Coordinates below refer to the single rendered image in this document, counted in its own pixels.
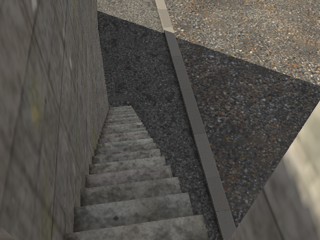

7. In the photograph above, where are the stairs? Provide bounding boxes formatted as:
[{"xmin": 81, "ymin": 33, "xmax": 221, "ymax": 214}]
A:
[{"xmin": 64, "ymin": 105, "xmax": 209, "ymax": 240}]

